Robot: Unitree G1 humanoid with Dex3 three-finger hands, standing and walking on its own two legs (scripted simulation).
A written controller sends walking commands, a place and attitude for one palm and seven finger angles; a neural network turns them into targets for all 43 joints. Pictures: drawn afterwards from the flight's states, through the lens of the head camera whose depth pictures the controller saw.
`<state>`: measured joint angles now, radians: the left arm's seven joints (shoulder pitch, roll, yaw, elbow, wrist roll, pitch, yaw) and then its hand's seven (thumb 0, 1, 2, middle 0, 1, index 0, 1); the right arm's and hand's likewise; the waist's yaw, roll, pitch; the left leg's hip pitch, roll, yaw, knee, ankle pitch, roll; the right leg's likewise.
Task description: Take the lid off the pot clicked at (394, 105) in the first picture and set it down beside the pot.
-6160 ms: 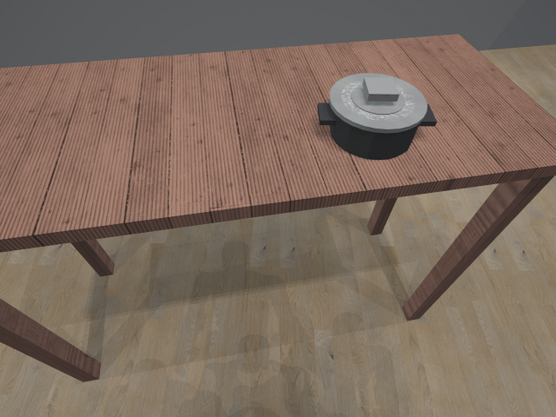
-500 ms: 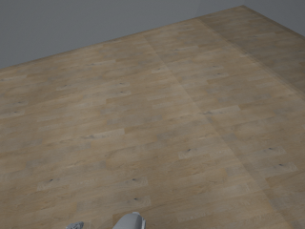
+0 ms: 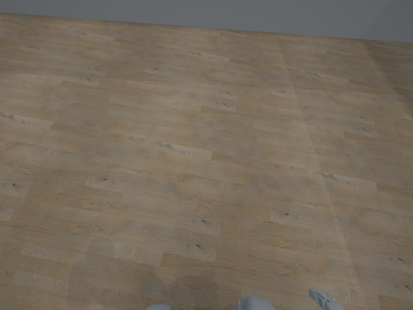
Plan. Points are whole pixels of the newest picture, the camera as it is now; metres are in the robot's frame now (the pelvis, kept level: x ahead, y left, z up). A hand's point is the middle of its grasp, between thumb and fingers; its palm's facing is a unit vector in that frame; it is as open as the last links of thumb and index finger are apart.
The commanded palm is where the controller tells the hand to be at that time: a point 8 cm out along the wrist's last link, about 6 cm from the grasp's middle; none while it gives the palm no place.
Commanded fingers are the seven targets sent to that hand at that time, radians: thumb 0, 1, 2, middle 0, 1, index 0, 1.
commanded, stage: turn to face it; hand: left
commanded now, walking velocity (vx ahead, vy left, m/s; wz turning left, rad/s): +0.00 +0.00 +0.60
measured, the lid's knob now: out of the picture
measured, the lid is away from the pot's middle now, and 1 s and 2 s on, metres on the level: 0.00 0.00 0.00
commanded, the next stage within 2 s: none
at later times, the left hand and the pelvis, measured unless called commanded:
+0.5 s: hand out of the picture +0.10 +0.17 -0.13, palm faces +0.24 -0.92 -0.31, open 7.4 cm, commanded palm none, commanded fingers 0.00 0.90 0.90 -0.20 -0.30 -0.20 -0.30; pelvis +0.01 -0.05 +0.01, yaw +17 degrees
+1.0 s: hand out of the picture -0.09 +0.20 -0.17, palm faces +0.59 -0.76 -0.28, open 7.4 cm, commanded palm none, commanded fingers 0.00 0.90 0.90 -0.20 -0.30 -0.20 -0.30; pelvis +0.01 -0.02 +0.00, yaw +36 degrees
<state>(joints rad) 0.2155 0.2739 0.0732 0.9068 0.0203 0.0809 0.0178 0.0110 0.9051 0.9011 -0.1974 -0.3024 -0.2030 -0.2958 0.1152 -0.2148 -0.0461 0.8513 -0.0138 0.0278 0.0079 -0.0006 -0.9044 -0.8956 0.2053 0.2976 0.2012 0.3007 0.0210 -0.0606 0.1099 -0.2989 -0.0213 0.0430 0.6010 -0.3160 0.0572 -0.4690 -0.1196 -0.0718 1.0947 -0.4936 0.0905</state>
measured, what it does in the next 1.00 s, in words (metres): steps on the spot, turning left: right foot, then left foot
